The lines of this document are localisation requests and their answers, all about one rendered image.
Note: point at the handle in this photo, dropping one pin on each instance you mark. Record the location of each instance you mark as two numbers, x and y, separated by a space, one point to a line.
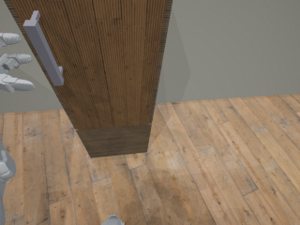
36 36

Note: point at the left robot hand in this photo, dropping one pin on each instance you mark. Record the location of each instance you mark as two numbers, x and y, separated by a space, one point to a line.
7 62

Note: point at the left robot shin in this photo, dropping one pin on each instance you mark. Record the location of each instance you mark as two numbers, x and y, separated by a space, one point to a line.
112 216

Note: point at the robot left upper arm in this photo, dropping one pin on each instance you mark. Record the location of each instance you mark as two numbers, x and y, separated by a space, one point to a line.
7 170

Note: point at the cupboard door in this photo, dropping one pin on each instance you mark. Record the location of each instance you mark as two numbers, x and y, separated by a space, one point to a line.
109 53

